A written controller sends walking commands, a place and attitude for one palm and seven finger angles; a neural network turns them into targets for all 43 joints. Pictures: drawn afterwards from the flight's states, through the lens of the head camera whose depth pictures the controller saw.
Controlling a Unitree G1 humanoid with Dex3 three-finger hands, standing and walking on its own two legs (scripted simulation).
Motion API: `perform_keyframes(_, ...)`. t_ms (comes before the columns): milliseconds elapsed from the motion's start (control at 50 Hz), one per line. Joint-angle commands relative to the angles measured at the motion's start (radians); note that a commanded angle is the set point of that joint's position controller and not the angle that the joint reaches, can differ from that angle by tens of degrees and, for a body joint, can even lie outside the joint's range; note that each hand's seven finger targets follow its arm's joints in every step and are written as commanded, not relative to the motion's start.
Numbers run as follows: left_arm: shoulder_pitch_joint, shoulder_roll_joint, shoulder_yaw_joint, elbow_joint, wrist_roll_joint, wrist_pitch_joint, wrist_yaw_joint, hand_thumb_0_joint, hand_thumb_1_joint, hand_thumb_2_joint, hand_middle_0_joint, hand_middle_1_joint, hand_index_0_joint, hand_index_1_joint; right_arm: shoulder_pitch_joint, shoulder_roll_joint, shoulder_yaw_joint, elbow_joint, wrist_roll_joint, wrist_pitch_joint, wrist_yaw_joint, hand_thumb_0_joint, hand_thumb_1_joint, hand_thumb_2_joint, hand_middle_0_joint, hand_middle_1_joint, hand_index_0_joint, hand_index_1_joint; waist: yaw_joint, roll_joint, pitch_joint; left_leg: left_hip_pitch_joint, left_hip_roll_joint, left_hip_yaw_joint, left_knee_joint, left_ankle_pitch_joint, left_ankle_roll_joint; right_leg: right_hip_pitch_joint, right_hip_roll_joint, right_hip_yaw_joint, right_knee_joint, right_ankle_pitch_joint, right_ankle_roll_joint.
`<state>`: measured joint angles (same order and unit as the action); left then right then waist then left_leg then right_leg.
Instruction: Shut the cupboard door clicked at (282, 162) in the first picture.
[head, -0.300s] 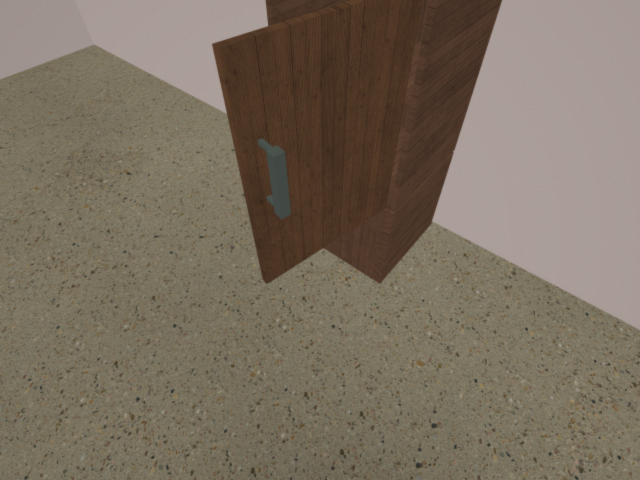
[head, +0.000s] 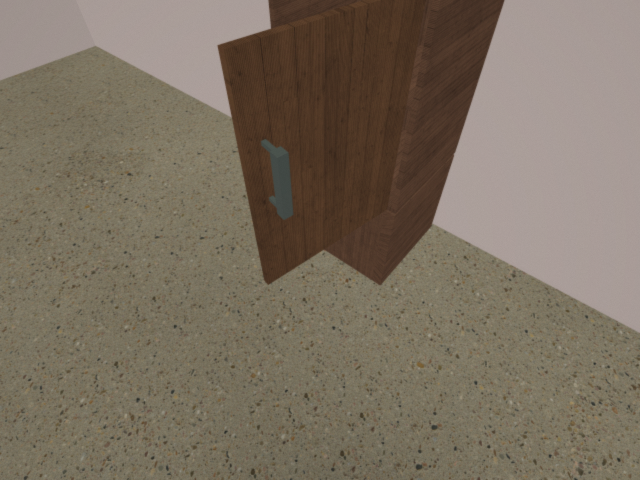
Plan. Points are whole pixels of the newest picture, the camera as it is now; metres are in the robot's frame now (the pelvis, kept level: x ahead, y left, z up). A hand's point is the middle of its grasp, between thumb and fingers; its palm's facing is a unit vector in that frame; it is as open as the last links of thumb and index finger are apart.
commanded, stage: look at it before walking up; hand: left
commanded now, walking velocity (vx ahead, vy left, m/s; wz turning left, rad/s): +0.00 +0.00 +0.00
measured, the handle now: (276, 179) +0.62 +0.12 -0.01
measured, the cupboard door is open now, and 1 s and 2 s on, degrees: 79 79 79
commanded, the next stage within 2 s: walk to a spot facing it in 0.54 s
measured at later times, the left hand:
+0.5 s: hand out of the picture +0.07 +0.25 -0.16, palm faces -0.02 -0.94 -0.33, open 7.4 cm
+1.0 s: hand out of the picture +0.07 +0.20 -0.18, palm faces -0.12 -0.95 -0.27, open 7.4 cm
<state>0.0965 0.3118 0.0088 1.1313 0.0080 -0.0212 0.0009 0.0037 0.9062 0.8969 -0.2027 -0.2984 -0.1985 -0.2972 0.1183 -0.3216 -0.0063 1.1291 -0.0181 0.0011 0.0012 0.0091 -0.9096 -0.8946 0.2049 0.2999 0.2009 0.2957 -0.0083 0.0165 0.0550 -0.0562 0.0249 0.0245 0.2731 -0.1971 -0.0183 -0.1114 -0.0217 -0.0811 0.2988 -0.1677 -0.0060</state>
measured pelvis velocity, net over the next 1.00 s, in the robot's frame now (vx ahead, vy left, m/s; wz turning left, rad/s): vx -0.02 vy -0.01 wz -0.15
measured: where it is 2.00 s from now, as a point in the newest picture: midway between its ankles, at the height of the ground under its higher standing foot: outside the picture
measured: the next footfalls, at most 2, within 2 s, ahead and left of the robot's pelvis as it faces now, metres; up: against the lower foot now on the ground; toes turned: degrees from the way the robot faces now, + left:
left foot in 1.48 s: +0.04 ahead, +0.12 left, +0.00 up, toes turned -25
right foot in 1.76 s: -0.06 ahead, -0.17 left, +0.00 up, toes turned -34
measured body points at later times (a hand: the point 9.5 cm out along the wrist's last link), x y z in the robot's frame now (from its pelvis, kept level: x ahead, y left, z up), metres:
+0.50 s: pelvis +0.00 +0.01 +0.00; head +0.01 +0.00 +0.45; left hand +0.08 +0.30 -0.13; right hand +0.06 -0.29 -0.14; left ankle -0.03 +0.13 -0.75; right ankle +0.00 -0.11 -0.75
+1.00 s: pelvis -0.02 -0.01 -0.02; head +0.02 -0.03 +0.43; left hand +0.08 +0.25 -0.16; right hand +0.00 -0.27 -0.17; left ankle -0.03 +0.13 -0.75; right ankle -0.02 -0.10 -0.73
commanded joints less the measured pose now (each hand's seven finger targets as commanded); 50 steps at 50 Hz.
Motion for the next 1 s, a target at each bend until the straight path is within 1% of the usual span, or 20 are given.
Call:
perform_keyframes(0,-0.030,0.214,0.041,-0.054,0.003,-0.021,0.015,0.000,0.900,0.900,-0.200,-0.300,-0.200,-0.300,-0.012,-0.189,-0.033,-0.052,0.002,-0.024,-0.017,0.000,-0.900,-0.900,0.200,0.300,0.200,0.300,0.002,-0.024,-0.091,-0.016,0.106,-0.075,-0.024,0.209,0.027,0.056,-0.125,0.098,-0.028,0.212,-0.031)
perform_keyframes(120,-0.032,0.214,0.039,-0.055,0.003,-0.019,0.014,0.000,0.900,0.900,-0.200,-0.300,-0.200,-0.300,-0.011,-0.193,-0.031,-0.050,0.002,-0.025,-0.016,0.000,-0.900,-0.900,0.200,0.300,0.200,0.300,0.003,-0.001,-0.081,-0.028,0.106,-0.078,-0.033,0.194,0.025,0.057,-0.124,0.103,-0.031,0.184,-0.031)
perform_keyframes(200,-0.033,0.215,0.038,-0.054,0.003,-0.017,0.013,0.000,0.900,0.900,-0.200,-0.300,-0.200,-0.300,-0.016,-0.194,-0.032,-0.052,0.002,-0.025,-0.016,0.000,-0.900,-0.900,0.200,0.300,0.200,0.300,0.003,-0.010,-0.063,-0.033,0.106,-0.080,-0.036,0.185,0.027,0.044,-0.123,0.102,-0.035,0.163,-0.029)
perform_keyframes(280,-0.027,0.215,0.039,-0.055,0.003,-0.018,0.013,0.000,0.900,0.900,-0.200,-0.300,-0.200,-0.300,-0.015,-0.197,-0.033,-0.053,0.004,-0.026,-0.015,0.000,-0.900,-0.900,0.200,0.300,0.200,0.300,0.006,-0.020,-0.076,-0.027,0.105,-0.081,-0.035,0.180,0.029,0.047,-0.123,0.099,-0.038,0.152,-0.029)
perform_keyframes(420,-0.030,0.220,0.038,-0.054,0.002,-0.020,0.014,0.000,0.900,0.900,-0.200,-0.300,-0.200,-0.300,-0.014,-0.201,-0.033,-0.052,0.003,-0.027,-0.016,0.000,-0.900,-0.900,0.200,0.300,0.200,0.300,0.002,-0.018,-0.097,-0.014,0.107,-0.082,-0.029,0.222,0.027,0.059,-0.126,0.100,-0.024,0.208,-0.030)
perform_keyframes(500,-0.032,0.219,0.036,-0.052,0.003,-0.018,0.013,0.000,0.900,0.900,-0.200,-0.300,-0.200,-0.300,-0.020,-0.199,-0.033,-0.053,0.004,-0.027,-0.015,0.000,-0.900,-0.900,0.200,0.300,0.200,0.300,0.004,-0.007,-0.070,-0.030,0.106,-0.082,-0.037,0.192,0.027,0.046,-0.125,0.102,-0.033,0.168,-0.029)
perform_keyframes(560,-0.034,0.221,0.036,-0.053,0.002,-0.019,0.013,0.000,0.900,0.900,-0.200,-0.300,-0.200,-0.300,-0.018,-0.205,-0.033,-0.052,0.003,-0.028,-0.015,0.000,-0.900,-0.900,0.200,0.300,0.200,0.300,0.003,-0.009,-0.090,-0.022,0.107,-0.082,-0.037,0.199,0.026,0.058,-0.125,0.104,-0.030,0.178,-0.029)
perform_keyframes(620,-0.035,0.221,0.036,-0.054,0.003,-0.019,0.013,0.000,0.900,0.900,-0.200,-0.300,-0.200,-0.300,-0.021,-0.202,-0.033,-0.051,0.003,-0.027,-0.015,0.000,-0.900,-0.900,0.200,0.300,0.200,0.300,0.004,-0.012,-0.081,-0.024,0.107,-0.082,-0.038,0.193,0.027,0.052,-0.126,0.103,-0.033,0.171,-0.028)
perform_keyframes(660,-0.044,0.224,0.041,-0.062,0.003,-0.015,0.011,0.000,0.900,0.900,-0.200,-0.300,-0.200,-0.300,-0.014,-0.210,-0.037,-0.053,0.001,-0.027,-0.019,0.000,-0.900,-0.900,0.200,0.300,0.200,0.300,0.000,-0.020,-0.082,-0.009,0.115,-0.067,-0.021,0.211,0.026,0.034,-0.120,0.115,-0.019,0.210,-0.032)
perform_keyframes(680,-0.031,0.197,0.039,-0.065,0.003,-0.007,0.013,0.000,0.900,0.900,-0.200,-0.300,-0.200,-0.300,0.001,-0.180,-0.033,-0.053,0.001,-0.022,-0.022,0.000,-0.900,-0.900,0.200,0.300,0.200,0.300,-0.001,-0.014,-0.082,-0.003,0.117,-0.050,-0.001,0.219,0.023,0.017,-0.119,0.119,-0.005,0.235,-0.031)
perform_keyframes(720,0.009,0.112,0.027,-0.059,0.002,0.017,0.017,0.000,0.900,0.900,-0.200,-0.300,-0.200,-0.300,0.059,-0.087,-0.020,-0.045,-0.003,-0.006,-0.027,0.000,-0.900,-0.900,0.200,0.300,0.200,0.300,-0.006,-0.006,-0.094,-0.005,0.122,-0.015,0.037,0.223,0.007,-0.008,-0.115,0.127,0.044,0.268,-0.017)
perform_keyframes(780,0.034,0.116,0.042,-0.088,0.006,0.037,0.015,0.000,0.900,0.900,-0.200,-0.300,-0.200,-0.300,0.082,-0.097,-0.037,-0.074,-0.002,0.009,-0.038,0.000,-0.900,-0.900,0.200,0.300,0.200,0.300,-0.006,-0.014,-0.083,-0.009,0.137,0.016,0.090,0.202,0.013,-0.072,-0.094,0.143,0.117,0.281,-0.021)
perform_keyframes(820,0.033,0.112,0.052,-0.125,0.010,0.052,0.008,0.000,0.900,0.900,-0.200,-0.300,-0.200,-0.300,0.086,-0.111,-0.051,-0.104,-0.006,0.015,-0.043,0.000,-0.900,-0.900,0.200,0.300,0.200,0.300,-0.010,0.015,-0.054,-0.031,0.168,0.003,0.093,0.182,0.031,-0.135,-0.066,0.142,0.190,0.245,-0.020)
perform_keyframes(860,0.038,0.096,0.060,-0.161,0.014,0.063,0.000,0.000,0.900,0.900,-0.200,-0.300,-0.200,-0.300,0.089,-0.128,-0.065,-0.129,-0.009,0.016,-0.048,0.000,-0.900,-0.900,0.200,0.300,0.200,0.300,-0.009,0.075,-0.044,-0.036,0.230,-0.033,0.077,0.187,0.071,-0.201,-0.024,0.117,0.309,0.142,-0.011)
perform_keyframes(880,0.039,0.083,0.061,-0.177,0.013,0.068,-0.003,0.000,0.900,0.900,-0.200,-0.300,-0.200,-0.300,0.090,-0.140,-0.071,-0.141,-0.009,0.015,-0.048,0.000,-0.900,-0.900,0.200,0.300,0.200,0.300,-0.005,0.130,-0.033,-0.044,0.281,-0.064,0.059,0.217,0.108,-0.240,-0.002,0.102,0.406,-0.027,-0.006)
perform_keyframes(900,0.035,0.068,0.066,-0.193,0.015,0.076,-0.006,0.000,0.900,0.900,-0.200,-0.300,-0.200,-0.300,0.095,-0.135,-0.076,-0.147,-0.013,0.011,-0.050,0.000,-0.900,-0.900,0.200,0.300,0.200,0.300,-0.008,0.161,-0.021,-0.061,0.340,-0.103,0.036,0.267,0.158,-0.278,0.017,0.083,0.525,-0.250,0.001)
perform_keyframes(920,0.030,0.055,0.072,-0.210,0.014,0.084,-0.008,0.000,0.900,0.900,-0.200,-0.300,-0.200,-0.300,0.089,-0.136,-0.077,-0.158,-0.016,0.009,-0.050,0.000,-0.900,-0.900,0.200,0.300,0.200,0.300,-0.006,0.173,0.004,-0.099,0.377,-0.118,0.029,0.282,0.192,-0.293,0.006,0.091,0.601,-0.348,0.002)
perform_keyframes(940,0.045,0.042,0.075,-0.221,0.014,0.083,-0.011,0.000,0.900,0.900,-0.200,-0.300,-0.200,-0.300,0.063,-0.128,-0.078,-0.171,-0.020,0.005,-0.051,0.000,-0.900,-0.900,0.200,0.300,0.200,0.300,0.015,0.164,0.008,-0.119,0.375,-0.092,0.061,0.334,0.190,-0.270,-0.011,0.101,0.587,-0.355,-0.004)
perform_keyframes(960,0.088,0.032,0.079,-0.220,0.013,0.078,-0.015,0.000,0.900,0.900,-0.200,-0.300,-0.200,-0.300,0.031,-0.124,-0.080,-0.184,-0.021,0.004,-0.051,0.000,-0.900,-0.900,0.200,0.300,0.200,0.300,0.043,0.152,-0.003,-0.140,0.354,-0.045,0.119,0.365,0.161,-0.209,-0.018,0.087,0.507,-0.309,-0.008)
perform_keyframes(980,0.156,0.033,0.085,-0.208,0.015,0.071,-0.018,0.000,0.900,0.900,-0.200,-0.300,-0.200,-0.300,0.008,-0.124,-0.083,-0.196,-0.017,0.006,-0.051,0.000,-0.900,-0.900,0.200,0.300,0.200,0.300,0.070,0.097,-0.032,-0.154,0.309,0.005,0.215,0.337,0.118,-0.130,-0.010,0.069,0.384,-0.198,-0.010)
